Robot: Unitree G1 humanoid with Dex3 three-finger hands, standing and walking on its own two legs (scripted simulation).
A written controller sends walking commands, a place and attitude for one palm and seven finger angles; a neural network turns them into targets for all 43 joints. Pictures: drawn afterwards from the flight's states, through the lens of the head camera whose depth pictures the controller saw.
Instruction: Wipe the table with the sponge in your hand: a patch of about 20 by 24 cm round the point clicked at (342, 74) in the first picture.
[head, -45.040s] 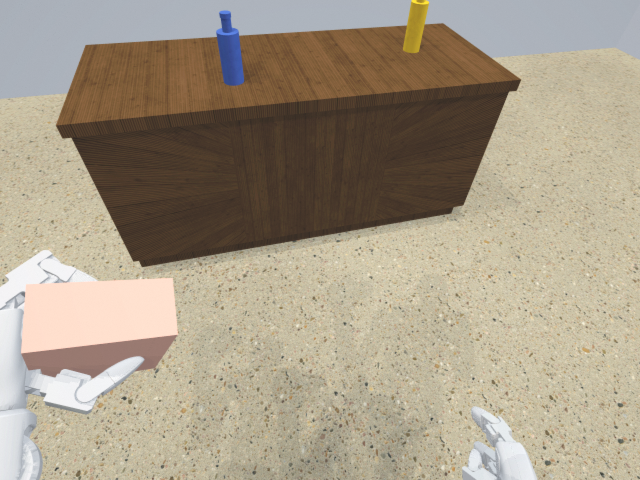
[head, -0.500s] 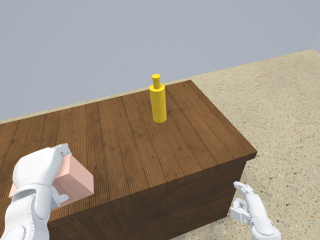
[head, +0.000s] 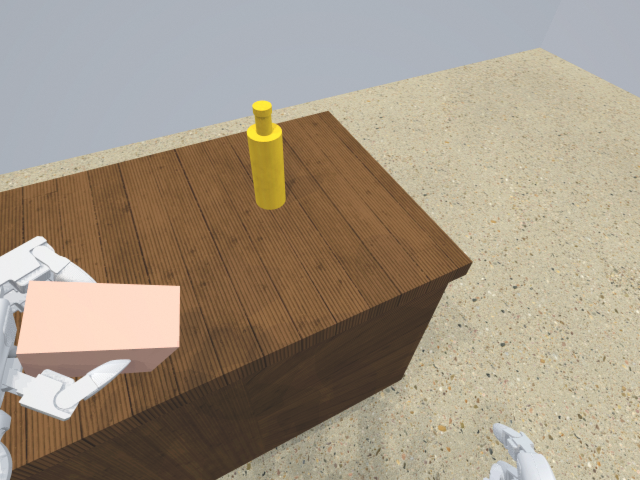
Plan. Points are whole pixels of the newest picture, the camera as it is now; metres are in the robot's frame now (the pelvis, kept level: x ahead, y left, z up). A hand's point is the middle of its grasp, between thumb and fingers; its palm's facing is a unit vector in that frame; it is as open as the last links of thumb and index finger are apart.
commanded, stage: step back with the hand held close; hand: left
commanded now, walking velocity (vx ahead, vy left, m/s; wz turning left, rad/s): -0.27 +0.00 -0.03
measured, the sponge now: (122, 334) +0.22 +0.20 +0.14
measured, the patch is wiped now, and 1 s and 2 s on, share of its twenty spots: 1.00 1.00 1.00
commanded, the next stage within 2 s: stop stepping back and stand still in 0.92 s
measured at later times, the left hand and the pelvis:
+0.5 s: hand (11, 412) +0.15 +0.25 +0.16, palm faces +0.34 -0.86 -0.38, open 9.5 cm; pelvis -0.08 +0.02 +0.00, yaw -1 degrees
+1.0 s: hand out of the picture +0.03 +0.24 +0.18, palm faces +0.30 -0.88 -0.35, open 9.5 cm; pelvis -0.20 +0.02 +0.00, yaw -2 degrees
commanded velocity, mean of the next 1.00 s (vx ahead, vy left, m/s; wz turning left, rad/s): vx -0.35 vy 0.00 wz -0.02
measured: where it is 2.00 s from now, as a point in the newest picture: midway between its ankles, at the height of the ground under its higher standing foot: outside the picture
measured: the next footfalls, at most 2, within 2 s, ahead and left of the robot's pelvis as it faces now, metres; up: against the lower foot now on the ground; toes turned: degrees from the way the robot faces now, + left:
right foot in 0.36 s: -0.04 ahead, -0.10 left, +0.00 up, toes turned +3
left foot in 0.72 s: -0.05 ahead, +0.12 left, +0.00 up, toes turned +0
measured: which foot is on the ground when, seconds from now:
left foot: down 0.00-0.56, up 0.58-0.70, down 0.72-1.00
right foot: down 0.00-0.18, up 0.20-0.34, down 0.36-0.76, up 0.78-1.00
